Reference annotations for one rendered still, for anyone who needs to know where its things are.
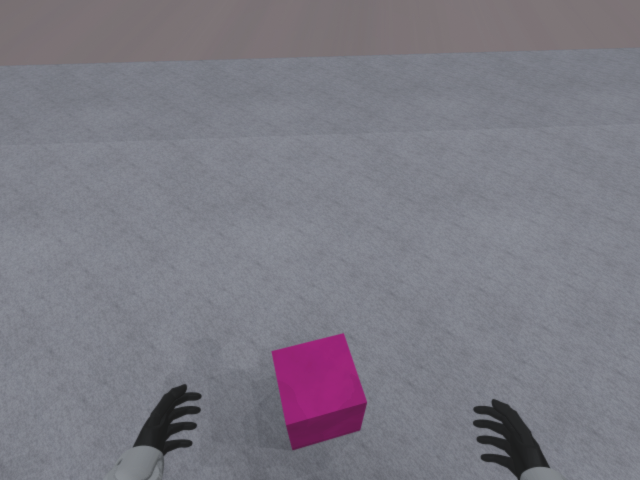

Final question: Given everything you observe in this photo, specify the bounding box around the left robot forearm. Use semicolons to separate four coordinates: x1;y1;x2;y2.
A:
103;446;164;480

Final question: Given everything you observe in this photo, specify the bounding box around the left robot hand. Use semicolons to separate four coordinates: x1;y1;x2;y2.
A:
133;384;202;456

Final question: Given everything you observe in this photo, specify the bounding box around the right robot hand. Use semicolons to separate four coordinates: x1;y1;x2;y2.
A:
473;399;550;480

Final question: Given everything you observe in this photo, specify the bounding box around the carton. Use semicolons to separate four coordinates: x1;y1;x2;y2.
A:
271;333;367;450

